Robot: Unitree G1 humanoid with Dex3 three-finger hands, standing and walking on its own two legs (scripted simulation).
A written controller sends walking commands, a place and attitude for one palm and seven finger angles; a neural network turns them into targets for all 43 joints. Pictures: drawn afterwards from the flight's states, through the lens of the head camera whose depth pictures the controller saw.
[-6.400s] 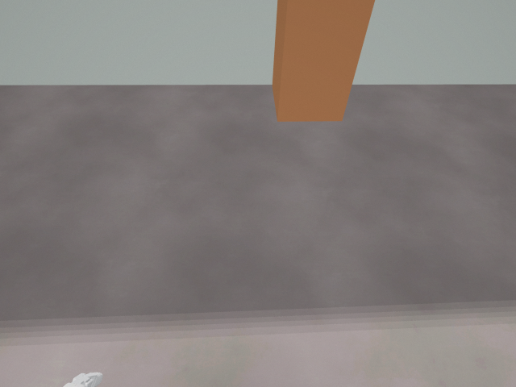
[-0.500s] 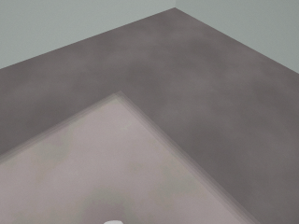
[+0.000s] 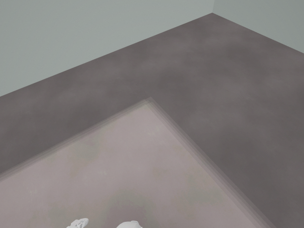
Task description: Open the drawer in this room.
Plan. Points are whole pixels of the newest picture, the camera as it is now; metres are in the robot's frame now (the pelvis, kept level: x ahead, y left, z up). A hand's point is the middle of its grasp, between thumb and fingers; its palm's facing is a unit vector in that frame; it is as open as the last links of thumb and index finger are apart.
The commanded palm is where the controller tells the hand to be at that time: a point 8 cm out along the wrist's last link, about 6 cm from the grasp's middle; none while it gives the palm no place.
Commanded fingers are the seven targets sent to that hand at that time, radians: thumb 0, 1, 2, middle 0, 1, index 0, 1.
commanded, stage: turn or walk to find it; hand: left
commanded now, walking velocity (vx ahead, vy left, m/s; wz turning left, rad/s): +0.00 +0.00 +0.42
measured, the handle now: out of the picture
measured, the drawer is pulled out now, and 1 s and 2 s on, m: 0.00 0.00 0.00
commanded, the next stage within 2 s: none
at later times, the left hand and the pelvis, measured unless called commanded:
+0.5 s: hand out of the picture -0.04 +0.26 -0.18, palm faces +0.27 -0.93 -0.25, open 7.3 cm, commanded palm none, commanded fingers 0.00 0.90 0.90 -0.20 -0.30 -0.20 -0.30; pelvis -0.02 +0.04 +0.00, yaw +13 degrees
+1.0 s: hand out of the picture -0.02 +0.20 -0.14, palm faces +0.43 -0.86 -0.26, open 7.3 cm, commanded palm none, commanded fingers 0.00 0.90 0.90 -0.20 -0.30 -0.20 -0.30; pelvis -0.02 -0.01 +0.00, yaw +27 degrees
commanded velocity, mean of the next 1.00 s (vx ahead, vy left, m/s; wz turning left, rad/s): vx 0.00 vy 0.00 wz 0.42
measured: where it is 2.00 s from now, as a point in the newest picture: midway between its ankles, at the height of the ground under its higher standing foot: outside the picture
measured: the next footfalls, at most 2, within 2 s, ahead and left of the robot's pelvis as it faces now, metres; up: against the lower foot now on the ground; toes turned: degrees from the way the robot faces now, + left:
left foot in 0.36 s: -0.01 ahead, +0.15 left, +0.00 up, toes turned +16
right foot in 0.78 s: +0.06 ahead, -0.09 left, +0.00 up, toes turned +16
